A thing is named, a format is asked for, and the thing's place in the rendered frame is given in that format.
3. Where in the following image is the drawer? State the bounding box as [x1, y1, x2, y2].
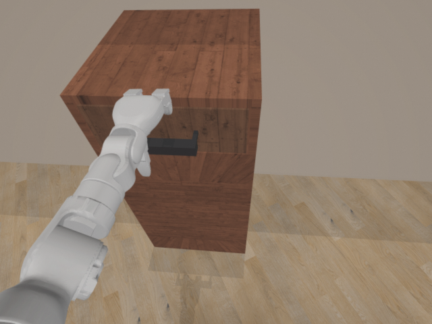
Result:
[77, 104, 249, 153]

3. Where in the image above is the left robot forearm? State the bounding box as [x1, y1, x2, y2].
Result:
[20, 124, 147, 281]

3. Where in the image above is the cabinet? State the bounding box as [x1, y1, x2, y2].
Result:
[60, 9, 262, 254]

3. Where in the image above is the robot left hand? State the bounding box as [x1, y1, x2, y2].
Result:
[112, 88, 173, 177]

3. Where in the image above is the handle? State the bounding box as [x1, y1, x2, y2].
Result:
[147, 130, 198, 156]

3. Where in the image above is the robot left upper arm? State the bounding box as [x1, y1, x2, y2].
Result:
[0, 225, 108, 324]

